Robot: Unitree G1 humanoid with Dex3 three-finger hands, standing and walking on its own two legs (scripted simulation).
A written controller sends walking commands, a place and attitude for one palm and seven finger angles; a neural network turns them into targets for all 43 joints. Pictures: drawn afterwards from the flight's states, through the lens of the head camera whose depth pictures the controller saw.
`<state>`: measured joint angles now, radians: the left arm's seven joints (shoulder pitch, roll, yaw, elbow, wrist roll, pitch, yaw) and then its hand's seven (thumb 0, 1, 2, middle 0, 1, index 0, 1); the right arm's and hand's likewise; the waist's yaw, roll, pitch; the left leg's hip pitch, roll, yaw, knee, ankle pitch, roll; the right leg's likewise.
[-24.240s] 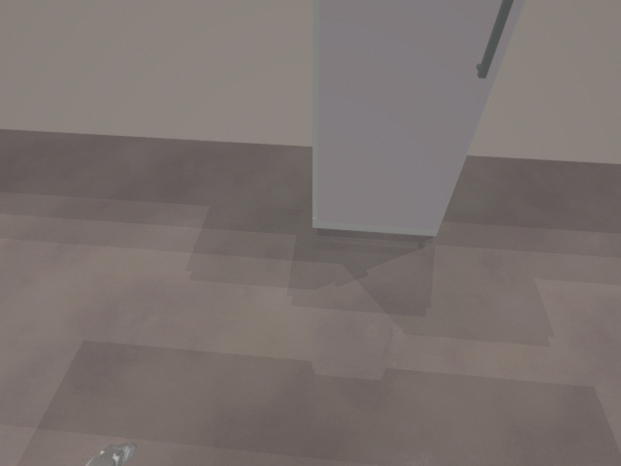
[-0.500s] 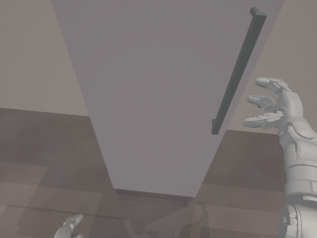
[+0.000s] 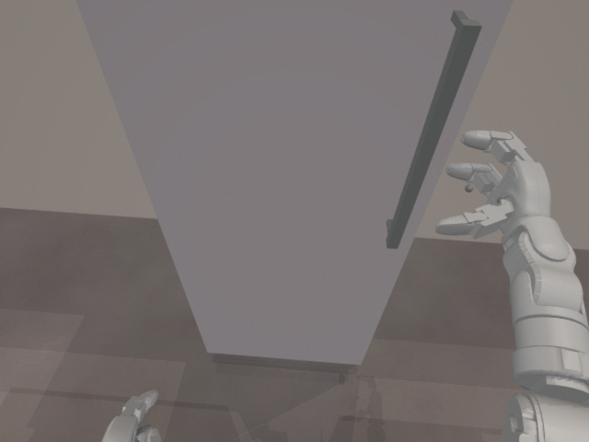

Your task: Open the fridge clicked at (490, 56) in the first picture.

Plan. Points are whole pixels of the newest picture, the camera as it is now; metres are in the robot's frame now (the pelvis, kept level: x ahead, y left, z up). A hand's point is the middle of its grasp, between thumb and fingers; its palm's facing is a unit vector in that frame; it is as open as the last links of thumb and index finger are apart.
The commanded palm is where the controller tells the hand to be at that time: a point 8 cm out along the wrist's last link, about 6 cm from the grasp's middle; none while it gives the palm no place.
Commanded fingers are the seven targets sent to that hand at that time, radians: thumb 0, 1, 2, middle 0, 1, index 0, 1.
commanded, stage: feel for the door with the fingertips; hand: right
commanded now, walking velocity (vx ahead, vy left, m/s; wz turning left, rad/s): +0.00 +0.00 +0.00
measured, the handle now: (418, 154) +0.47 -0.14 +0.17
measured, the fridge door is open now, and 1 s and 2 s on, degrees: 0 0 0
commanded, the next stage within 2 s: slide the fingers in behind the handle in 0.82 s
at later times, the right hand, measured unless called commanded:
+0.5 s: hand (429, 183) +0.42 -0.15 +0.17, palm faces +0.03 +1.00 +0.00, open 14.0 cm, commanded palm +0.39 -0.20 +0.17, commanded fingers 0.00 0.50 -0.30 0.30 1.20 0.30 1.20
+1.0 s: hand (436, 174) +0.43 -0.16 +0.17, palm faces +0.03 +1.00 +0.00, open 13.3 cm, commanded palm +0.41 -0.21 +0.17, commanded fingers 0.00 0.50 -0.30 0.30 1.20 0.30 1.20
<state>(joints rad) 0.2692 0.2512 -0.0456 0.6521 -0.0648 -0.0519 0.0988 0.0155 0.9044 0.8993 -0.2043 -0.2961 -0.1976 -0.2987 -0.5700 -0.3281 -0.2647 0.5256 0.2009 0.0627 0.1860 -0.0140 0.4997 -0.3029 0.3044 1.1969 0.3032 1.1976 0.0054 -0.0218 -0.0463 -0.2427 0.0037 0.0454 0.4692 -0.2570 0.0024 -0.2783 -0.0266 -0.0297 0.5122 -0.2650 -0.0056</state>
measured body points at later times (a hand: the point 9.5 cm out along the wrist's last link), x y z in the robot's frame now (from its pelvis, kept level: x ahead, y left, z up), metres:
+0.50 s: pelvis +0.01 +0.01 +0.00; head +0.00 +0.02 +0.45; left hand +0.13 +0.25 -0.11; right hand +0.41 -0.20 +0.17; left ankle -0.01 +0.12 -0.74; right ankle +0.00 -0.11 -0.74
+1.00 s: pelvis +0.00 +0.01 +0.00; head +0.00 +0.02 +0.45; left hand +0.10 +0.27 -0.11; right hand +0.42 -0.21 +0.17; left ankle -0.01 +0.12 -0.74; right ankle +0.00 -0.11 -0.74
